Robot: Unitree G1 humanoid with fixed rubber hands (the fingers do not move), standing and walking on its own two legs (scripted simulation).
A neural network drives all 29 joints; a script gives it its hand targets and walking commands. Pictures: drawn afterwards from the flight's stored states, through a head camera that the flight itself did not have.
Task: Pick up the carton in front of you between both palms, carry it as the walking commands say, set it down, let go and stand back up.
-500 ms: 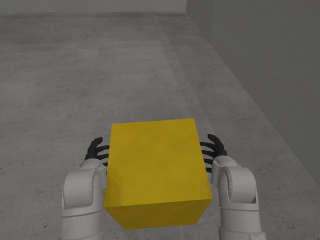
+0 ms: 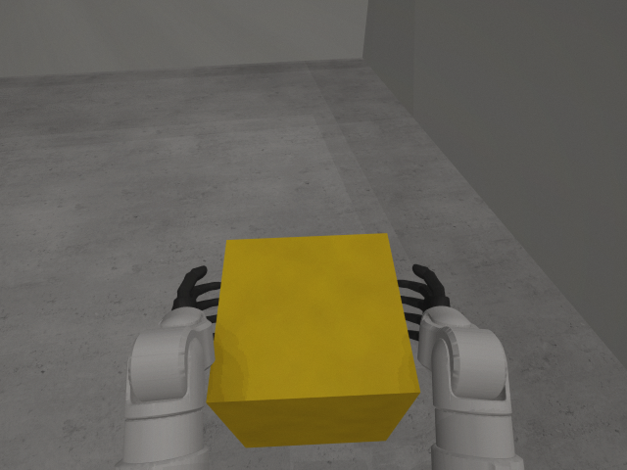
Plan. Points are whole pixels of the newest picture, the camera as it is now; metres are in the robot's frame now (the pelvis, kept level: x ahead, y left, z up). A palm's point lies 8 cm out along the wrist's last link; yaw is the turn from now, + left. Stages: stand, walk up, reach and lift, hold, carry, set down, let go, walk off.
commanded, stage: carry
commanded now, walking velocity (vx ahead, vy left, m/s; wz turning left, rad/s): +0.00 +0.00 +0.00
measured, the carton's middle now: (311, 347) +0.31 +0.00 -0.01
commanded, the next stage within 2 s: hold in 1.50 s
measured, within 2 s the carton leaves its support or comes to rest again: neither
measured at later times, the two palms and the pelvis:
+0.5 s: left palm (191, 373) +0.24 +0.14 +0.06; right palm (440, 372) +0.24 -0.15 +0.06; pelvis -0.04 +0.00 +0.00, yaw +0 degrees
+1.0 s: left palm (189, 392) +0.23 +0.14 +0.04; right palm (447, 390) +0.22 -0.16 +0.04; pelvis -0.07 -0.01 +0.00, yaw +0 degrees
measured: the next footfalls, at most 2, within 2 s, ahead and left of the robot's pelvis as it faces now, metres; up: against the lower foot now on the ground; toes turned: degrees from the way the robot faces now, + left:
none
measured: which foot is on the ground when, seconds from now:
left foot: down 0.00-1.00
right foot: down 0.00-1.00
